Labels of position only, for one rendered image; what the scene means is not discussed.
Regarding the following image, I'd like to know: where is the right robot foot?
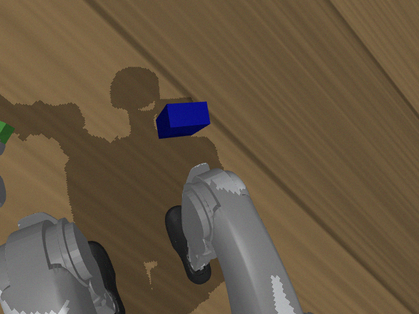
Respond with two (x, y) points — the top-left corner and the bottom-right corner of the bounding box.
(165, 205), (211, 285)

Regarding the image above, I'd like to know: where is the left robot foot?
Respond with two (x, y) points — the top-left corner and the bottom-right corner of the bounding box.
(88, 241), (126, 314)

